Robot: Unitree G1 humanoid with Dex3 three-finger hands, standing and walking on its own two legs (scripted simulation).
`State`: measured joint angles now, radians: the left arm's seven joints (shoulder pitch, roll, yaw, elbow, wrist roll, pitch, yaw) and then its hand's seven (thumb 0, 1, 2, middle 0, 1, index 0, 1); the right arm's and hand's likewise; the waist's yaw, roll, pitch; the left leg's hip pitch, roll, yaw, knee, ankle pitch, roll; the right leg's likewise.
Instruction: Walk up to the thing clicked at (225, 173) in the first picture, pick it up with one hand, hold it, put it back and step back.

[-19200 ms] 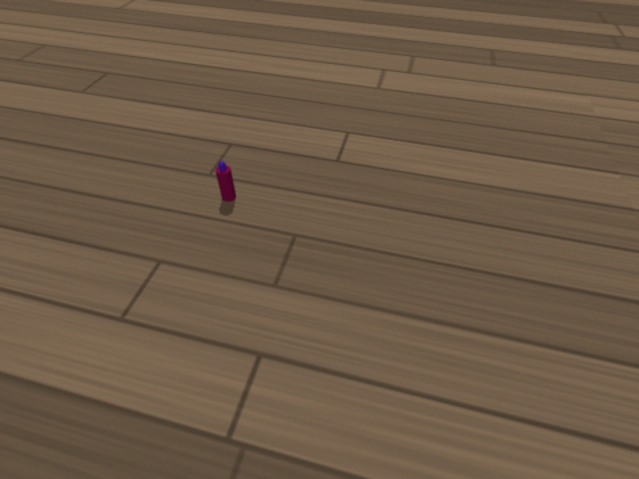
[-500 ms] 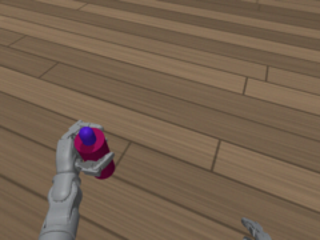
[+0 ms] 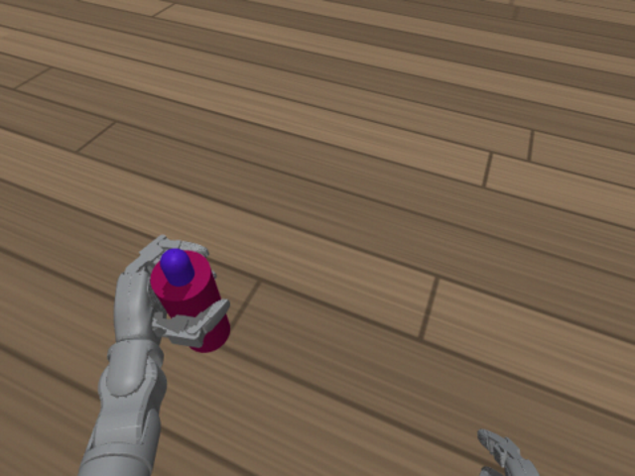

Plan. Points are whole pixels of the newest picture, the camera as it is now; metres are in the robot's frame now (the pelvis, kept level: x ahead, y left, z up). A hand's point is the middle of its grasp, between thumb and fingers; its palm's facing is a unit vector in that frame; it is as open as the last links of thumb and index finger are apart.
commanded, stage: hold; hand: left
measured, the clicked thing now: (192, 299) +0.33 +0.17 +0.04
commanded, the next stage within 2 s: crouch in 0.62 s
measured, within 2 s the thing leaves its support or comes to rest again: neither
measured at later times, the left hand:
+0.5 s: hand (194, 296) +0.33 +0.17 +0.06, palm faces +0.15 -0.99 +0.00, open 9.2 cm
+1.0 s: hand (197, 311) +0.32 +0.17 +0.02, palm faces +0.17 -0.99 +0.00, open 9.2 cm
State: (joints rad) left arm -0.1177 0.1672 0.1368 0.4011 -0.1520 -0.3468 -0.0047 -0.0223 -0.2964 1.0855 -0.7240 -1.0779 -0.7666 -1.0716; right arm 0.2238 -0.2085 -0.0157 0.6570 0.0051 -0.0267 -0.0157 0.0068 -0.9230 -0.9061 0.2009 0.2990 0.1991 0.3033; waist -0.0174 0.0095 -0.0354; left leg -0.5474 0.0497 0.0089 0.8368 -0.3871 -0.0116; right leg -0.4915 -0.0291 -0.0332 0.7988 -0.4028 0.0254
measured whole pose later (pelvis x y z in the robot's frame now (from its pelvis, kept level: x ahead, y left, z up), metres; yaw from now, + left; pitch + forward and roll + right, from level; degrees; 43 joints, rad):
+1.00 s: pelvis -0.02 +0.00 -0.01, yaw +0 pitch +8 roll -1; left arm -0.19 0.16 0.17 0.55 -0.14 -0.43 0.01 -0.02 -0.30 1.09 -0.74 -1.06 -0.78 -1.05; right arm 0.21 -0.21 -0.02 0.66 -0.01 -0.04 0.00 0.01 -0.89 -0.90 0.20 0.30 0.20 0.30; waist -0.03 0.00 -0.04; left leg -0.66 0.05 0.00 0.91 -0.39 -0.01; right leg -0.61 -0.03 -0.03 0.89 -0.41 0.02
